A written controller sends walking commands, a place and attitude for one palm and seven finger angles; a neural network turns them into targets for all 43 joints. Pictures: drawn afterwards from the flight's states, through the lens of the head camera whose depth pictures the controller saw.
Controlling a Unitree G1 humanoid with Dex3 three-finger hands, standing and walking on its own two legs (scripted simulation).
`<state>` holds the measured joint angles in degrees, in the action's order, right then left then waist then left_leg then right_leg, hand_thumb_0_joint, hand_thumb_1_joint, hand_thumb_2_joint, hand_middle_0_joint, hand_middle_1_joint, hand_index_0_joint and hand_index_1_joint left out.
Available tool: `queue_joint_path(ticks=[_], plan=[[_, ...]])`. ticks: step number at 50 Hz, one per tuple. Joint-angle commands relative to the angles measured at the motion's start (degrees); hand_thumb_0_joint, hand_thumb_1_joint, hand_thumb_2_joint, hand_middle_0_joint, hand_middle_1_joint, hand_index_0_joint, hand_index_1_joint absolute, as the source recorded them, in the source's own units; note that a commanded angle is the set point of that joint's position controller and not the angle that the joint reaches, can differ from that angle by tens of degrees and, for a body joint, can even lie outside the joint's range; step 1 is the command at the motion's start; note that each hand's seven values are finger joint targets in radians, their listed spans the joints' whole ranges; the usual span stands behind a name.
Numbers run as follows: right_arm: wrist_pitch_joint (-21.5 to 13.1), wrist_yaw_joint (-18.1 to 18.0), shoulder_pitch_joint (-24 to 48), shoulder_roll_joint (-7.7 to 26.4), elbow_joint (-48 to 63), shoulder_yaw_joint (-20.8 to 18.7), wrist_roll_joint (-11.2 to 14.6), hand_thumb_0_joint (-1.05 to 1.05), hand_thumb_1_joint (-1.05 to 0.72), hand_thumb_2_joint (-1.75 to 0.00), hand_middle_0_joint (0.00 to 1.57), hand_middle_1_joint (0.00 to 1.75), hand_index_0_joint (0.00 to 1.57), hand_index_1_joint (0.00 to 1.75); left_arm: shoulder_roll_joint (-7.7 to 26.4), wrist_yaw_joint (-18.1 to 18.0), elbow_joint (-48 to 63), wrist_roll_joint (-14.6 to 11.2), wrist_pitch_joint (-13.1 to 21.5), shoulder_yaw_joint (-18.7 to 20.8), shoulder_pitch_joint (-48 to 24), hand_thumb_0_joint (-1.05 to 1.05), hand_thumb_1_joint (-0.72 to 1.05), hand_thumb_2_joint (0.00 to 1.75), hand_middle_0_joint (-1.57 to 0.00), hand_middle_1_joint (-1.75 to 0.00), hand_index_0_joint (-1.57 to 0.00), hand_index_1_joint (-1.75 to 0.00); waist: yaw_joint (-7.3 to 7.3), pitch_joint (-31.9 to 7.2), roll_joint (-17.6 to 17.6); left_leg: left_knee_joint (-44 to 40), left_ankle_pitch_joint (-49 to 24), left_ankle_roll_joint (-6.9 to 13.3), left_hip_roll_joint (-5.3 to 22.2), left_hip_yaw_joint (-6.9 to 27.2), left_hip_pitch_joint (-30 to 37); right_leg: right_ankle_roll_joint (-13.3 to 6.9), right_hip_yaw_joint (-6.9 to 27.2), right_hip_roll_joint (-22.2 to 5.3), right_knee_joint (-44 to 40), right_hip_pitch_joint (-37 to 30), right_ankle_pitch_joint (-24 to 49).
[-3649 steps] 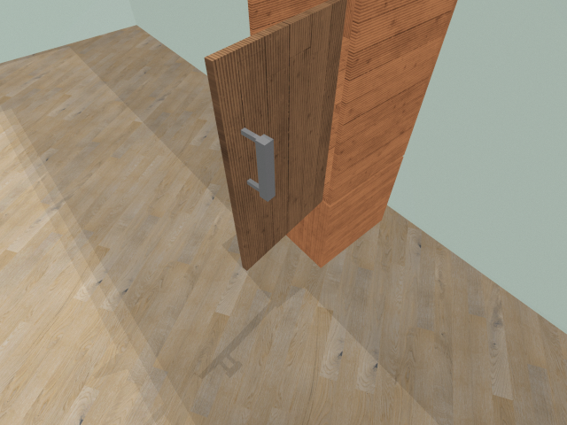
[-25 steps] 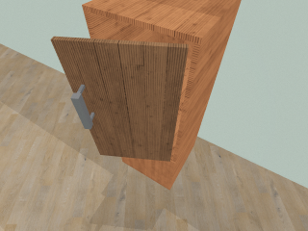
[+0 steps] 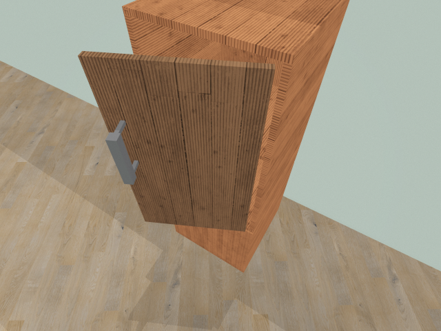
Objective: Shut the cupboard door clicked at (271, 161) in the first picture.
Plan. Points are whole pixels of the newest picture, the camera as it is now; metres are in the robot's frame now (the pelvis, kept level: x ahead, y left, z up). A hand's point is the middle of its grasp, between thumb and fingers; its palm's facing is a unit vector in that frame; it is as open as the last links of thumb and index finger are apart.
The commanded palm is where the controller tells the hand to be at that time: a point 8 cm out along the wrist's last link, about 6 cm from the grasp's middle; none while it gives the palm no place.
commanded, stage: look again from close up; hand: left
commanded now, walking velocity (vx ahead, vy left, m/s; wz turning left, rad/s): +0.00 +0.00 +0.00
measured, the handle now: (125, 153) +0.46 +0.25 +0.03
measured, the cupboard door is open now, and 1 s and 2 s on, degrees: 26 26 26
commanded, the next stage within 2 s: raise the hand and make a fist in 0.76 s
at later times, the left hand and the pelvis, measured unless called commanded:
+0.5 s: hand out of the picture -0.01 +0.17 -0.18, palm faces +0.03 -0.98 -0.19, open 7.3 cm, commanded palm none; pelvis +0.00 +0.00 +0.00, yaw +0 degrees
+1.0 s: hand out of the picture +0.11 +0.20 -0.08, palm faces +0.24 -0.96 -0.18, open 7.2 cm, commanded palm +0.09 +0.22 -0.07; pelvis -0.02 +0.00 -0.01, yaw +2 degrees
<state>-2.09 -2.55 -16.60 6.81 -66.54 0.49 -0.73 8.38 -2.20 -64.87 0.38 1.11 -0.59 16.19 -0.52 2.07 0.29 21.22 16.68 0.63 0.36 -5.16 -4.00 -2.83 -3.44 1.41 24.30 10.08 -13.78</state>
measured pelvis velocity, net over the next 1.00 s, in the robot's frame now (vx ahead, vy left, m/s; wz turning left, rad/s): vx -0.02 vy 0.00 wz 0.04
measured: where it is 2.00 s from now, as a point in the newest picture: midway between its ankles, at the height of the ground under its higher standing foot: outside the picture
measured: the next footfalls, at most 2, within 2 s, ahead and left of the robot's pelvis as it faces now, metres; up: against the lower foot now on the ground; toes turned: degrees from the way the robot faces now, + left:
none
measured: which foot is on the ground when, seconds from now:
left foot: down 0.00-1.00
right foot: down 0.00-1.00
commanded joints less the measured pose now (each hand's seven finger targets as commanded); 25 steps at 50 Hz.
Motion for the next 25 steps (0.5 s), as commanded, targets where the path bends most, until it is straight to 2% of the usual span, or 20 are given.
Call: queue_joint_path(ticks=[1, 10, 16, 25], plan=[[-0.3, -0.2, -4.9, 5.2, 0.8, -0.7, 0.0, 0.0, -0.9, -0.9, 0.2, 0.3, 0.2, 0.3, 4.9, 0.0, 1.5, 0.2, 0.9, 1.1, 3.4, 0.0, 0.9, 0.9, -0.2, -0.3, -0.2, -0.3, 0.3, 1.7, -0.3, -3.5, -12.2, 1.4, 6.6, 5.6, -3.6, -0.8, 7.8, -7.7, -2.9, -1.3, 15.7], [-0.4, -0.2, -4.9, 5.3, 0.7, -0.7, 0.0, 0.0, -0.9, -0.9, 0.2, 0.3, 0.2, 0.3, 5.0, 0.0, 1.6, 0.2, 0.8, 1.2, 3.4, 0.0, 0.9, 0.9, -0.2, -0.3, -0.2, -0.3, 0.17, 2.3, -1.2, -3.8, -11.9, 1.3, 6.6, 5.8, -4.2, -0.8, 7.7, -7.7, -3.0, -1.1, 14.4], [-0.3, -0.2, -5.1, 5.0, 0.8, -0.7, 0.0, 0.0, -0.9, -0.9, 0.2, 0.3, 0.2, 0.3, 4.7, 0.0, 1.6, 0.2, 0.8, 1.2, 3.4, 0.0, 0.9, 0.9, -0.2, -0.3, -0.2, -0.3, 0.23, 2.2, 0.0, -3.8, -11.6, 1.4, 6.7, 5.8, -4.0, -0.8, 7.8, -7.5, -3.2, -1.0, 14.2], [-0.2, -0.1, -4.9, 5.2, 0.6, -0.8, 0.0, 0.0, -0.9, -0.9, 0.2, 0.3, 0.2, 0.3, 4.9, 0.0, 1.5, 0.2, 0.9, 1.2, 3.6, 0.0, 0.9, 0.9, -0.2, -0.3, -0.2, -0.3, 0.19, 2.3, 0.0, -3.8, -9.8, 1.2, 6.4, 5.9, -4.6, -0.8, 8.0, -7.7, -3.7, -1.0, 13.0]])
